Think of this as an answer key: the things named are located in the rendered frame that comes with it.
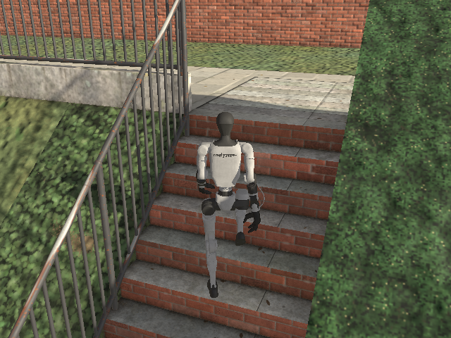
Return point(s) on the left robot upper arm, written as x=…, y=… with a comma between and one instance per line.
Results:
x=203, y=150

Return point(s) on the right robot upper arm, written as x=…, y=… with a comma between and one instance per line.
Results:
x=248, y=151

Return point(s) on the left robot hand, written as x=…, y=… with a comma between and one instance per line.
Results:
x=202, y=190

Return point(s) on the robot left shin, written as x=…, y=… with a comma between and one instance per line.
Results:
x=211, y=264

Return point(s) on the robot right forearm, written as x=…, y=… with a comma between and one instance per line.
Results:
x=253, y=195

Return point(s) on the robot left forearm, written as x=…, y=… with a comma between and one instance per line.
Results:
x=201, y=183

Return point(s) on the right robot hand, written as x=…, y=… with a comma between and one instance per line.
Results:
x=257, y=220

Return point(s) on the humanoid robot head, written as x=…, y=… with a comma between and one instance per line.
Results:
x=225, y=121

